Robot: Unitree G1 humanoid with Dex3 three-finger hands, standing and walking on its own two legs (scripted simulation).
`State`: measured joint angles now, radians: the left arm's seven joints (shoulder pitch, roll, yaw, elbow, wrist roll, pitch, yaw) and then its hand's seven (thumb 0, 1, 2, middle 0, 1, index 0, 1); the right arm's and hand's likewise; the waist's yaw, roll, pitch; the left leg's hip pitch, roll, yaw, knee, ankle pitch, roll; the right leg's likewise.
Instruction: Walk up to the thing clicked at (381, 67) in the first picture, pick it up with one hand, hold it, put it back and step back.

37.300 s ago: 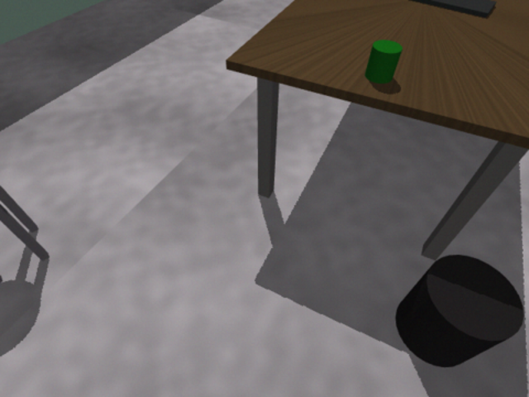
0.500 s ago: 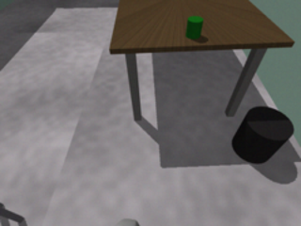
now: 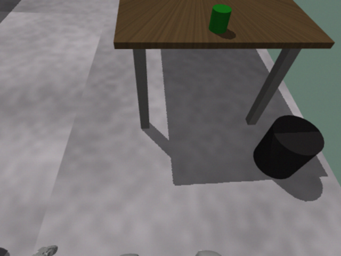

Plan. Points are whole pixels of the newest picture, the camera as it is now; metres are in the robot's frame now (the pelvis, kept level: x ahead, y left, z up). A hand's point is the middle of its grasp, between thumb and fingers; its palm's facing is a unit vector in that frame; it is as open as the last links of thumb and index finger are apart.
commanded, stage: step back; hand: right
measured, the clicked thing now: (218, 17) +1.08 -0.20 +0.02
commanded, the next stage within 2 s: stand in 0.20 s
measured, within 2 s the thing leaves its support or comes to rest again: neither
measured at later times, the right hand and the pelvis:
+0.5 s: hand out of the picture +0.11 -0.26 -0.14, palm faces -0.04 +0.94 -0.34, open 7.3 cm; pelvis +0.02 -0.02 +0.02, yaw +1 degrees
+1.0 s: hand out of the picture +0.07 -0.28 -0.14, palm faces -0.06 +0.95 -0.32, open 7.3 cm; pelvis +0.00 -0.03 +0.02, yaw +1 degrees
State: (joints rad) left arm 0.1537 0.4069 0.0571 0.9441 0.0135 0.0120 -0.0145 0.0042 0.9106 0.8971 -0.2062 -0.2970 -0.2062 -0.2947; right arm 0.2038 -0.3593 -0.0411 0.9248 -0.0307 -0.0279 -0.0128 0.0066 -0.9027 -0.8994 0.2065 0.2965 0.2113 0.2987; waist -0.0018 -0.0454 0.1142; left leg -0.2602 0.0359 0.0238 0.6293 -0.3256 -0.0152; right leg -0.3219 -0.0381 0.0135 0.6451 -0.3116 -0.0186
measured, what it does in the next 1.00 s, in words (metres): stands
